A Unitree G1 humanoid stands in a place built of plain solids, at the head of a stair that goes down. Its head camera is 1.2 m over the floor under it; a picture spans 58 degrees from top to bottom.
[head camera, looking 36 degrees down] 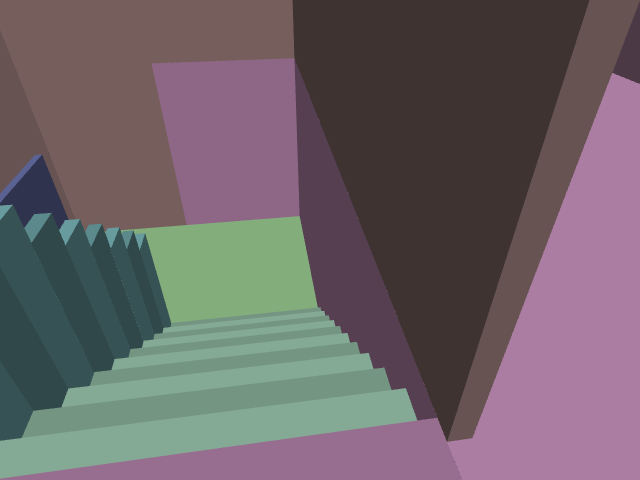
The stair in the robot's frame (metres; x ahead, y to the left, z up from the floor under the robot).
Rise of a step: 0.19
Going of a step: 0.24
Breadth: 1.45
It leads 8 degrees to the left of straight ahead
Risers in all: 11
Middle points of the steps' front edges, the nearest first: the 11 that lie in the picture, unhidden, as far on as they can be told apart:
0.64 0.37 0.00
0.87 0.40 -0.19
1.11 0.44 -0.38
1.35 0.47 -0.57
1.59 0.50 -0.76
1.82 0.54 -0.95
2.06 0.57 -1.14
2.30 0.61 -1.33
2.54 0.64 -1.52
2.77 0.68 -1.71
3.01 0.71 -1.90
